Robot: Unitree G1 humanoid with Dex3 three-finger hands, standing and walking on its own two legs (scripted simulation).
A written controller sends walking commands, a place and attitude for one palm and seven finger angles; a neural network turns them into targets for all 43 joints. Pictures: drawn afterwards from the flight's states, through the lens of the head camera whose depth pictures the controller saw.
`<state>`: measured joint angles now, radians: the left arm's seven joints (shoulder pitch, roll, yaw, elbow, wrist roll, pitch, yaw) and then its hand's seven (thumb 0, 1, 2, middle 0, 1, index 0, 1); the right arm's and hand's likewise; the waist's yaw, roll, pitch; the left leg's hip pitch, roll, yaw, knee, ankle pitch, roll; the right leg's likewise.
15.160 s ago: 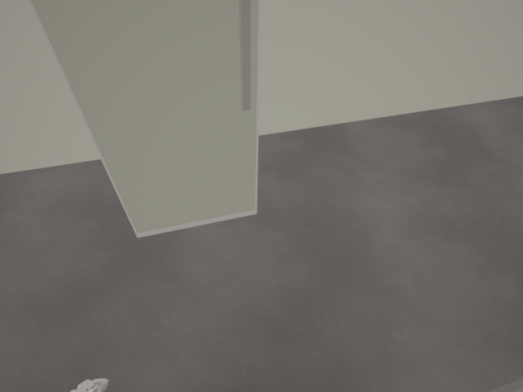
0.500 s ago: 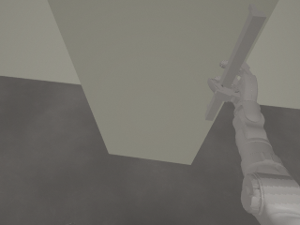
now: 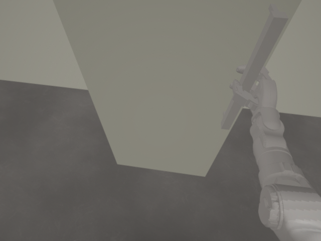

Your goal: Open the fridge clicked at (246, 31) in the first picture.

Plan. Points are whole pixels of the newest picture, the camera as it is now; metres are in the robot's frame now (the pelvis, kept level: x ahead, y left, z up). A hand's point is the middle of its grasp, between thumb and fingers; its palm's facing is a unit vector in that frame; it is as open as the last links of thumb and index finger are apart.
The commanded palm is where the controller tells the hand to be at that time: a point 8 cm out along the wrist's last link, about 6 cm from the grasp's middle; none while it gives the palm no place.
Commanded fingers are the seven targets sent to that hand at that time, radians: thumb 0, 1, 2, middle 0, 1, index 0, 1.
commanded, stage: grip the handle and tug to test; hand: right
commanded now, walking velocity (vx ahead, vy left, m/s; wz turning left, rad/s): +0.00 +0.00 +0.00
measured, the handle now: (243, 80) +0.52 -0.14 +0.12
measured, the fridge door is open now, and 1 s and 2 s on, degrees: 0 14 44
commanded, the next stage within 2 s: pull the door a little, standing still in 0.38 s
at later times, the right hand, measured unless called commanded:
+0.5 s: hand (237, 99) +0.45 -0.12 +0.12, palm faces +0.00 +1.00 +0.01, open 6.2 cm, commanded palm +0.42 -0.17 +0.12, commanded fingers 0.00 -0.90 -0.90 0.45 1.40 0.45 1.40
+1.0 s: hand (232, 129) +0.35 -0.10 +0.12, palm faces -0.04 +0.99 -0.10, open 6.5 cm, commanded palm +0.32 -0.15 +0.13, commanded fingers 0.00 -0.90 -0.90 0.45 1.40 0.45 1.40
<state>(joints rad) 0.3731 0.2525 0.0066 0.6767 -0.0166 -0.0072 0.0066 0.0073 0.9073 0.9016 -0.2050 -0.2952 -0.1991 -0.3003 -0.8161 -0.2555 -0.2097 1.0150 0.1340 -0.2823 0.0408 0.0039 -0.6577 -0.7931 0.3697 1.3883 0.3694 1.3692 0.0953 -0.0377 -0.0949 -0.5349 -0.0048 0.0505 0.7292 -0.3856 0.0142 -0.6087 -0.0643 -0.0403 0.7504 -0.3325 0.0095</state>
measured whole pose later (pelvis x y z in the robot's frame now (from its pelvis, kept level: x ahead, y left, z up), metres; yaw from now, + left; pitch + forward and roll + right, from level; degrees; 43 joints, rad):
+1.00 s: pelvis +0.02 +0.00 +0.02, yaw +1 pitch +2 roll +0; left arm 0.20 0.23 -0.01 0.58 -0.02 0.07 0.09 0.01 0.91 0.90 -0.20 -0.30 -0.20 -0.30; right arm -0.16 -0.14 0.03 0.20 0.09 -0.13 -0.04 -0.02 -0.61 -0.70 0.37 1.37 0.33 1.37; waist 0.02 -0.05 -0.01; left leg -0.23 0.00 0.03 0.52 -0.32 0.00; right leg -0.29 -0.05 -0.07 0.54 -0.28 0.01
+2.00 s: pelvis -0.08 +0.23 +0.01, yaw -28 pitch +1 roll -1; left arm 0.20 0.19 0.02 0.61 0.03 -0.15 0.11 0.01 0.91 0.90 -0.20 -0.30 -0.20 -0.30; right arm 0.07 -0.13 0.19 -0.26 -0.03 -0.07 -0.04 -0.05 -0.57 -0.74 0.37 1.33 0.26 1.34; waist 0.06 -0.02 0.11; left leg -0.41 0.03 0.25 0.68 -0.29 0.11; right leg -0.32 -0.07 -0.12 0.68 -0.33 0.00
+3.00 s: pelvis +0.17 +0.67 +0.04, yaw -71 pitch -1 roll -5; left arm 0.09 0.27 0.01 0.67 -0.03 -0.04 0.10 0.01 0.91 0.90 -0.20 -0.30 -0.20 -0.30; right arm -0.21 -0.28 -0.12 0.35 0.05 -0.14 -0.13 -0.02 -0.57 -0.81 0.45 1.38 0.37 1.40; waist -0.05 0.03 0.07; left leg -0.28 0.05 0.25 0.35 -0.09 0.01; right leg -0.22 0.06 -0.13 0.70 -0.53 0.00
